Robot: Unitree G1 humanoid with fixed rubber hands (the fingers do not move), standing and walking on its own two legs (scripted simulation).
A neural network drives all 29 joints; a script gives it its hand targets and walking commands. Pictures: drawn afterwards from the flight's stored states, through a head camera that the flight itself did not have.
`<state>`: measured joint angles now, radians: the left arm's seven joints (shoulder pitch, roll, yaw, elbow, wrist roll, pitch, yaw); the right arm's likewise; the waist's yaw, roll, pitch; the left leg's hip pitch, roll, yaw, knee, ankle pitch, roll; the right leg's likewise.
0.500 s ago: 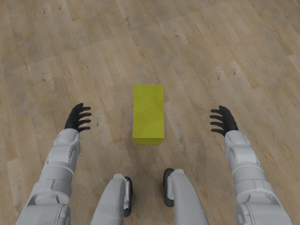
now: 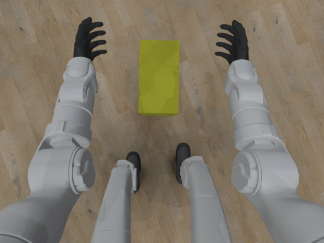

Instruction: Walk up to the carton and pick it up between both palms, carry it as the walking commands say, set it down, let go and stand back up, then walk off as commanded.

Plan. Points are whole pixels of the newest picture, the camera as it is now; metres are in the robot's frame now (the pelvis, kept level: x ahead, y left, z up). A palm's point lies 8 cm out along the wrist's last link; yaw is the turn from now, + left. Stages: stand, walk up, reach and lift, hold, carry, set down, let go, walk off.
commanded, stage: reach and lift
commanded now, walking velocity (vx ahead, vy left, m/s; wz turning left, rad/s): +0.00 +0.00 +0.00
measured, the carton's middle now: (159, 84) +0.52 +0.00 -0.53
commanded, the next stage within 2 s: none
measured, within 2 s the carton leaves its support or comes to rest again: neither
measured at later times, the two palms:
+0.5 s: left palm (99, 61) +0.51 +0.16 -0.19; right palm (217, 62) +0.51 -0.16 -0.19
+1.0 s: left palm (115, 75) +0.51 +0.15 -0.35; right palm (203, 76) +0.51 -0.16 -0.35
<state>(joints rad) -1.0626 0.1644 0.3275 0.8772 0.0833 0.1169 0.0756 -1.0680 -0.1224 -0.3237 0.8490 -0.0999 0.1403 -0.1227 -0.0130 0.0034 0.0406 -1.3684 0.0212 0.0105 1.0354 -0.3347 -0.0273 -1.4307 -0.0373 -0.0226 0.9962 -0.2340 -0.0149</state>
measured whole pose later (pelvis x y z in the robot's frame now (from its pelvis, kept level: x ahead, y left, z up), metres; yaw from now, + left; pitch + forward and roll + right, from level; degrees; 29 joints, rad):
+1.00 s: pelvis -0.02 +0.01 -0.20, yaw +1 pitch +46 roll +1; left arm -1.31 0.20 0.19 0.96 -0.07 0.09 0.18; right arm -1.32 -0.23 -0.25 1.01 0.04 0.07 -0.15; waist -0.02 0.01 0.10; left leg -2.08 0.00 -0.01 1.87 -0.59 -0.02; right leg -2.15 -0.05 0.00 1.81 -0.46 0.00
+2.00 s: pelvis -0.05 +0.01 -0.28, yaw +2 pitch +36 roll +1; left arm -1.55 0.26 0.08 1.14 -0.16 0.05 0.15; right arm -1.57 -0.29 -0.13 1.22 0.15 0.02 -0.13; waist -0.03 0.01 0.42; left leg -2.18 -0.02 -0.01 2.16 -0.61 -0.03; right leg -2.26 -0.06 0.03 2.09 -0.47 0.01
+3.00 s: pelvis -0.03 +0.01 -0.30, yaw +4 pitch +39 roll +0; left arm -1.41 0.09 0.32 0.90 0.09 0.22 0.17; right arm -1.43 -0.16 -0.34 0.95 -0.06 0.24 -0.10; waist -0.06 0.02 0.27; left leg -2.26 -0.10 -0.06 2.20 -0.62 -0.06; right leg -2.30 0.03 0.07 2.15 -0.54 0.08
